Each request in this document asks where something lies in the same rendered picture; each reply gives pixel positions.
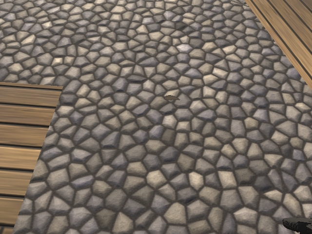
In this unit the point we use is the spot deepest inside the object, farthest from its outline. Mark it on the right robot hand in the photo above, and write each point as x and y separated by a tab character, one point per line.
298	224

